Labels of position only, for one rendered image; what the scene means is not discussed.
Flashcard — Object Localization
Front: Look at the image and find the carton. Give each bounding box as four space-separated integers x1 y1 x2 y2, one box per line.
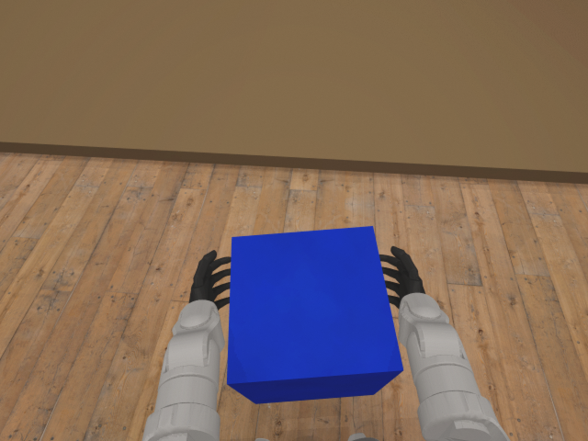
227 226 403 404

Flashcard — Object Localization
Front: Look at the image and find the left robot hand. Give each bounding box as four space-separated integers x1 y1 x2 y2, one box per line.
189 250 231 310

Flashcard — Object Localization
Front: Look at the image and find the left robot forearm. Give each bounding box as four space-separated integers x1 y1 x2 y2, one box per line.
142 300 225 441

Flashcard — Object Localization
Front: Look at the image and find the right robot forearm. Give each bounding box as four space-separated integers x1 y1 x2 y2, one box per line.
398 293 511 441

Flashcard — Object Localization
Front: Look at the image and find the right robot hand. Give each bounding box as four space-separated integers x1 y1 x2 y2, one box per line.
379 246 425 309

